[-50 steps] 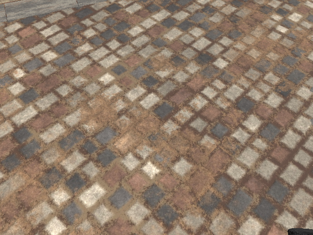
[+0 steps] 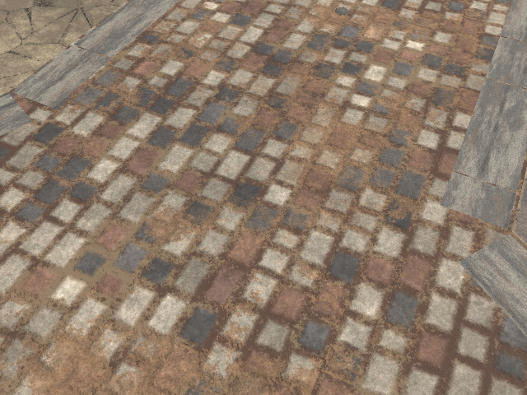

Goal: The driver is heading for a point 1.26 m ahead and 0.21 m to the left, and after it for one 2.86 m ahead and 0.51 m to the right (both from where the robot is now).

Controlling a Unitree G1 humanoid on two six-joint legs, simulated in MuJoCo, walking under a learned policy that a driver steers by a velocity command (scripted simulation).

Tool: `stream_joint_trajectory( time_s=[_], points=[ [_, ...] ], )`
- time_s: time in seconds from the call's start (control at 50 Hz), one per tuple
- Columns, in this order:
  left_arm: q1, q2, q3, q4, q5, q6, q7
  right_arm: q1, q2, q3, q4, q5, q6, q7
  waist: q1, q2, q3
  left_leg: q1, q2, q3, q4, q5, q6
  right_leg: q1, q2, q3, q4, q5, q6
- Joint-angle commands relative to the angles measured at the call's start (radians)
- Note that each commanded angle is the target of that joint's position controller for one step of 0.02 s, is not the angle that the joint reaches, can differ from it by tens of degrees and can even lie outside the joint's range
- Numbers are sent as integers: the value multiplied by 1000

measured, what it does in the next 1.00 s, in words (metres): walks ahead, turning left: right foot, then left foot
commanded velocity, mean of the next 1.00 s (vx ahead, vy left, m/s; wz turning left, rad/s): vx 0.71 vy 0.00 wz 0.29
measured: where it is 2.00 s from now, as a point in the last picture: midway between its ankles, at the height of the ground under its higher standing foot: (189, 146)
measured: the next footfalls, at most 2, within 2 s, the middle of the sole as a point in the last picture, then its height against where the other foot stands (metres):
right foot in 0.32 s outside the picture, level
left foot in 0.74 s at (301, 257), level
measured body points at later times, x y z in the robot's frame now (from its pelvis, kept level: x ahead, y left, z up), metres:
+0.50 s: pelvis +0.44 -0.08 +0.01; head +0.46 -0.09 +0.46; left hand +0.54 +0.18 -0.11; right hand +0.44 -0.35 -0.13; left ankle +0.40 +0.09 -0.62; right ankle +0.41 -0.15 -0.73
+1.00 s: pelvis +0.79 -0.09 +0.01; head +0.84 -0.06 +0.45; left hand +0.95 +0.22 -0.05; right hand +1.00 -0.33 -0.09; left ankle +0.83 -0.05 -0.73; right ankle +0.96 -0.26 -0.65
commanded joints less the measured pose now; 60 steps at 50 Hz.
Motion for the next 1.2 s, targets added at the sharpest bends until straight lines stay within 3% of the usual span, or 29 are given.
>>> stream_joint_trajectory(
  time_s=[0.02,0.08,0.18,0.24,0.28,0.32,0.34,0.36,0.38,0.4,0.46,0.52,0.56,0.64,0.66,0.7,0.72,0.74,0.76,0.78,0.8,0.84,0.9,0.98,1.02,1.06,1.16,1.18,1.2],
  points=[
    [-97,13,-15,-123,21,15,-38,151,-73,-27,25,14,-25,-1,-69,155,35,258,289,-355,-405,-253,105,-390,-137,26,44,64,13],
    [-204,-10,-33,-181,21,37,-57,195,-54,-23,74,33,-55,13,-56,119,77,269,297,-183,-444,-34,96,-491,-158,12,45,145,21],
    [-373,-15,-68,-245,18,21,-79,224,-68,-19,128,22,-80,17,-48,47,145,167,188,119,-568,274,76,-327,-90,-101,-328,329,-3],
    [-433,-3,-78,-255,29,3,-69,300,-159,-27,184,36,-70,15,-41,50,161,269,237,133,-547,813,121,-158,-4,-196,-524,271,-50],
    [-256,52,-56,-202,46,-1,-42,317,-235,-35,217,37,-46,5,71,118,8,357,260,111,-242,1270,131,95,64,-212,-553,134,-76],
    [132,172,-2,-76,60,-4,3,276,-219,-28,200,45,-33,6,244,126,-223,89,188,67,353,929,114,639,-57,-31,-633,45,-85],
    [110,267,18,-78,81,-17,22,375,-18,9,150,63,-36,33,87,-170,-347,-268,27,-4,769,-236,93,890,-416,419,-697,-185,-95],
    [126,258,23,-102,60,-22,25,312,-105,-12,119,91,-38,17,132,-66,-461,-321,-9,-177,906,-173,117,822,-490,670,-867,-195,-82],
    [70,192,11,-63,49,-31,28,209,-130,-26,102,92,-35,13,93,-2,-248,-372,38,-172,867,-29,120,646,-423,493,-902,-109,-55],
    [10,134,-1,-50,41,-42,25,215,-84,-14,113,83,-33,20,38,1,-98,-360,78,-144,798,26,112,475,-386,362,-939,-23,-51],
    [-45,27,-27,-29,21,-67,25,291,-18,-10,176,50,18,48,-60,-42,-13,-237,133,-141,724,68,85,243,-299,110,-1040,61,-7],
    [-20,-5,-32,13,-4,-96,19,157,6,-14,137,44,51,65,-70,-19,79,-362,150,-112,679,135,76,234,-256,-83,-1108,231,43],
    [-40,-36,-44,21,0,-108,21,64,32,-3,89,44,46,69,-93,-43,143,-343,113,-29,553,231,66,170,-203,-244,-1091,668,64],
    [-45,32,-38,17,-17,-116,56,18,33,15,76,32,23,96,-103,-6,96,-114,-24,143,111,471,89,214,-162,-370,-961,987,83],
    [-85,164,-7,-41,-36,-93,91,49,-21,-16,54,108,0,93,-113,-89,13,-30,-59,110,111,441,72,267,-175,-327,-870,1153,117],
    [-159,210,14,-85,-37,-54,116,267,-148,-68,92,109,14,89,-244,-122,-130,221,-106,90,104,403,95,284,-208,-297,-614,1272,139],
    [-198,178,9,-102,-39,-46,107,431,-212,-101,133,98,34,73,-319,-64,-183,429,-93,28,81,459,132,192,-194,-274,-354,1133,145],
    [-205,62,-19,-95,-52,-50,74,443,-197,-96,153,95,48,44,-299,154,-88,491,-27,-69,-76,593,174,41,-38,-263,17,159,179],
    [-82,-64,-53,-147,-4,-68,43,313,-225,-82,100,46,28,35,-113,420,-64,564,59,-350,47,1174,277,-239,98,-133,358,-363,192],
    [78,-13,-61,-164,-15,-86,34,251,-258,-82,14,-10,-4,46,-69,312,-361,701,274,-735,-93,971,481,-333,103,90,484,-318,185],
    [13,97,-41,-180,-24,-95,36,149,-251,-97,-59,25,-6,57,-79,100,-345,610,269,-807,-214,623,486,-320,66,128,404,-246,149],
    [-88,119,-23,-199,-14,-73,56,25,-181,-79,-91,91,-9,53,3,-115,-127,314,203,-750,-297,357,409,-322,-1,115,236,-146,154],
    [-143,95,-18,-221,4,-34,72,4,-160,-80,-96,84,5,28,14,-68,-62,85,70,-532,-266,631,338,-206,-36,104,-7,-113,202],
    [-249,14,-37,-260,-6,-21,78,34,-188,-98,-89,100,62,-31,-27,26,-173,117,-38,-446,-160,742,222,-177,37,67,-327,91,234],
    [-280,6,-37,-260,-20,-11,70,6,-178,-94,-113,107,86,-45,-38,78,-217,113,-49,-480,-174,354,191,-139,39,82,-419,193,231],
    [-347,12,-35,-274,-31,-14,59,14,-161,-85,-133,99,86,-37,-84,141,-148,92,-29,-582,-239,-129,207,-160,25,109,-510,208,218],
    [-343,68,7,-266,-45,-81,41,39,-130,-75,-133,87,61,-7,-92,202,-57,48,-5,-698,-158,-320,216,36,19,112,-733,139,163],
    [-248,56,-19,-222,30,-50,42,14,-191,-89,-126,-12,65,30,-56,181,-36,-74,-54,-665,-117,-366,179,152,30,48,-739,49,129],
    [-150,96,-1,-211,38,-50,50,5,-140,-78,-142,0,55,38,7,95,-32,-234,-98,-615,16,-449,144,329,-54,136,-787,-43,98]
  ],
)
Velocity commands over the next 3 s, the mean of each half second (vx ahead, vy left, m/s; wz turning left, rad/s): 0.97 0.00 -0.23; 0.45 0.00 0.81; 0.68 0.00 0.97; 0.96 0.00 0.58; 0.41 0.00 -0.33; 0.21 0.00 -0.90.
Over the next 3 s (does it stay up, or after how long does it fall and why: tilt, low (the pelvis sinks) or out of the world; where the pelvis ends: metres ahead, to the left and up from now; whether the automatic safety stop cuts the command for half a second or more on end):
stays up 1.46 0.70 0.00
